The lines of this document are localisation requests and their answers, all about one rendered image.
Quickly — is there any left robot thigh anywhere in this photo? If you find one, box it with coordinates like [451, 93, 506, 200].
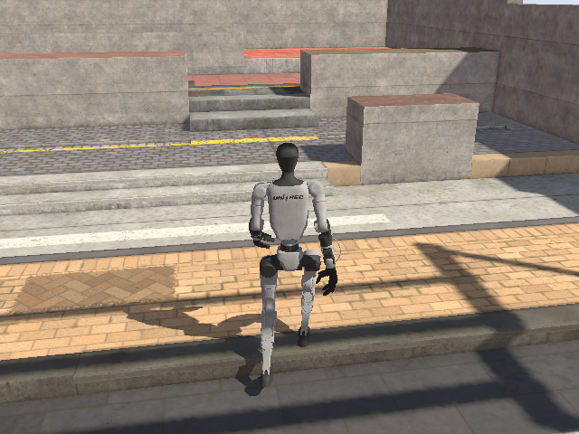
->
[260, 254, 278, 326]

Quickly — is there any robot left hand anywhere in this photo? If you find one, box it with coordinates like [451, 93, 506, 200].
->
[253, 232, 275, 249]

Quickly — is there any robot right forearm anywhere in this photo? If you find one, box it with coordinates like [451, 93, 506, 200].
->
[318, 219, 336, 269]

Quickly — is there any robot left forearm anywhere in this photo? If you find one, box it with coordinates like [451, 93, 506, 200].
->
[249, 218, 262, 241]

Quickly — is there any robot right hand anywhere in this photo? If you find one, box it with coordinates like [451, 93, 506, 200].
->
[316, 267, 337, 296]

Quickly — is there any left robot upper arm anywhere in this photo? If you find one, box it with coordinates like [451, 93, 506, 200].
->
[251, 182, 270, 231]

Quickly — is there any right robot upper arm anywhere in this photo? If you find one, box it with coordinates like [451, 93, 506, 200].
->
[307, 181, 328, 233]

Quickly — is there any left robot foot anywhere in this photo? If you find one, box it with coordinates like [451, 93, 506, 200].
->
[260, 370, 273, 387]

